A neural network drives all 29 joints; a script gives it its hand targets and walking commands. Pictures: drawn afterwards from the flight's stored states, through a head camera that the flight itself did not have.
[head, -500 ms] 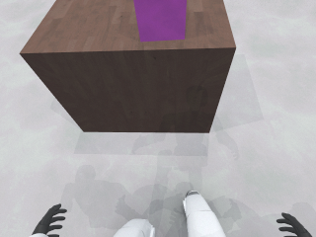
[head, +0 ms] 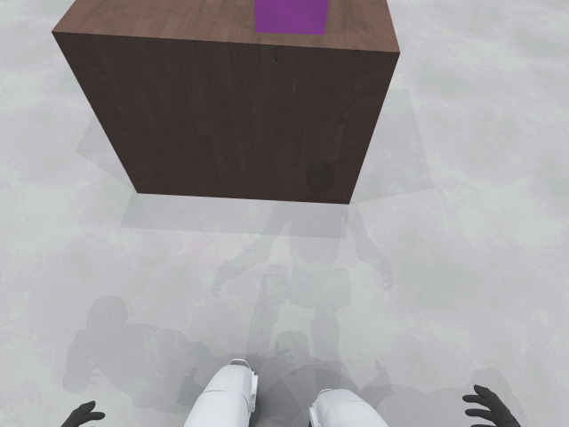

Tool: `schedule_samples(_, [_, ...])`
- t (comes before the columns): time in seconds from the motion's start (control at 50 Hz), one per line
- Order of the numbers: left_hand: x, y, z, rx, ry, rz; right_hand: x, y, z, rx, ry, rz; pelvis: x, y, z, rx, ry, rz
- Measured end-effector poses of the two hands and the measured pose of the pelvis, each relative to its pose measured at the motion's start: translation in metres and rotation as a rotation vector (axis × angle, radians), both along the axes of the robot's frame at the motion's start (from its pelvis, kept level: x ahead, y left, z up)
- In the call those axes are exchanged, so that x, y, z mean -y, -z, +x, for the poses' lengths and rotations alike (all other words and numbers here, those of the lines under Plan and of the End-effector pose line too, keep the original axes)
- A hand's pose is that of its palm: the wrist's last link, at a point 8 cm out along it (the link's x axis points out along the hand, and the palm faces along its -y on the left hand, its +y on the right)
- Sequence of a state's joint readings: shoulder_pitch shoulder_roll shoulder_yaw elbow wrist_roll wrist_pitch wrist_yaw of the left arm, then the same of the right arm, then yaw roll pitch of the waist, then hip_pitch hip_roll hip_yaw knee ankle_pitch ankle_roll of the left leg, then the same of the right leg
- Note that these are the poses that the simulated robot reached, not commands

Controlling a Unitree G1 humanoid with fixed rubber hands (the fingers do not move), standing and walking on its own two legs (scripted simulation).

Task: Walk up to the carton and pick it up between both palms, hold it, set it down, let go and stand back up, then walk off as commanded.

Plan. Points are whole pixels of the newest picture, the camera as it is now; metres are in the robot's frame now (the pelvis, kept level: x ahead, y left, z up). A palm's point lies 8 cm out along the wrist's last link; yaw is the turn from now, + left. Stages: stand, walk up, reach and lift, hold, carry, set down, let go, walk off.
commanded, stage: walk off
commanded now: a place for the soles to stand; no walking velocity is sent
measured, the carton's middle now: out of the picture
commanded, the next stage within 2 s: stand in 1.82 s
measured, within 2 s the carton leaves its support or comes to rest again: neither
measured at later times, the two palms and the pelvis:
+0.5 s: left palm out of the picture -0.05 +0.37 -0.12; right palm out of the picture -0.04 -0.23 -0.05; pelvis -0.12 +0.07 +0.01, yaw +2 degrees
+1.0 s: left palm out of the picture -0.01 +0.31 -0.09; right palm out of the picture -0.02 -0.29 -0.07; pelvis -0.10 +0.01 +0.01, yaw -1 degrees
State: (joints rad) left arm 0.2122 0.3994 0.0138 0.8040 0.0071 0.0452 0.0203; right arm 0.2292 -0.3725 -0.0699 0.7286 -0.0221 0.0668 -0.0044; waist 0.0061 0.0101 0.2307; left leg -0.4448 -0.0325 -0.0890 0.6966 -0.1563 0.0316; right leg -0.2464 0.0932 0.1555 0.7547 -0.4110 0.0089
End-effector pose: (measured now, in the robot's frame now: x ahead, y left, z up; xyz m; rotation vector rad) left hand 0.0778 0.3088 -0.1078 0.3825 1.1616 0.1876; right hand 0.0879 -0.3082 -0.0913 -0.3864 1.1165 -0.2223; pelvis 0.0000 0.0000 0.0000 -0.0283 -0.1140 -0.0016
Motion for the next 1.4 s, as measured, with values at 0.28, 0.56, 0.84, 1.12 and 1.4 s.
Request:
schedule_samples(0.28, [-0.044,-0.026,-0.112,-0.023,-0.036,0.078,-0.01,0.009,-0.075,-0.028,-0.063,-0.002,-0.032,-0.001,-0.09,-0.045,-0.054,0.029])
schedule_samples(0.56, [-0.061,0.013,-0.123,0.014,0.012,-0.111,-0.076,-0.057,-0.126,0.119,0.015,-0.074,-0.075,-0.018,-0.117,-0.056,-0.014,-0.014])
schedule_samples(0.84, [-0.032,0.006,-0.102,0.013,0.07,-0.087,-0.047,-0.043,-0.135,0.132,0.067,-0.045,-0.047,-0.015,-0.112,-0.067,0.003,0.028])
schedule_samples(1.12, [-0.012,-0.031,-0.097,0.067,0.015,-0.001,-0.014,-0.018,-0.089,0.115,-0.029,0.029,-0.012,-0.017,-0.09,-0.077,0.011,0.031])
schedule_samples(1.4, [0.004,-0.025,-0.058,0.099,0.032,-0.04,-0.008,-0.031,-0.062,0.143,-0.024,0.012,-0.004,-0.02,-0.063,-0.115,0.019,0.032])
